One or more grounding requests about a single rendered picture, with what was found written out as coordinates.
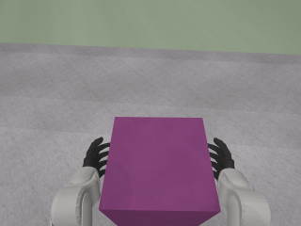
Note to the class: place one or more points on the left robot forearm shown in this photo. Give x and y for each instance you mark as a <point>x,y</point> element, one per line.
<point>72,205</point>

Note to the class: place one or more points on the robot left hand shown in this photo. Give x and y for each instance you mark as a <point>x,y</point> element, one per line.
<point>93,156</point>

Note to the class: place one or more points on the robot right hand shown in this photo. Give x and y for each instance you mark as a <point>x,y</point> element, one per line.
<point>223,159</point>

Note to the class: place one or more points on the carton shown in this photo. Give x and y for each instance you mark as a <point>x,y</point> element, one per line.
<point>159,173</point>

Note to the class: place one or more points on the right robot forearm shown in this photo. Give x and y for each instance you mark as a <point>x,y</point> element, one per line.
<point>245,206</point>

